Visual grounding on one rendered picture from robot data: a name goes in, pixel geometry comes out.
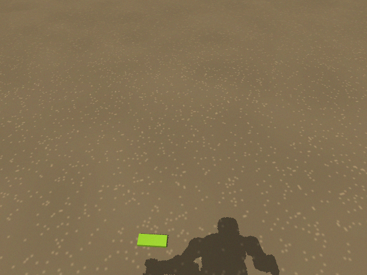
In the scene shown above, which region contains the small box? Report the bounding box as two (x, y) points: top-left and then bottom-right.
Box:
(137, 234), (167, 248)

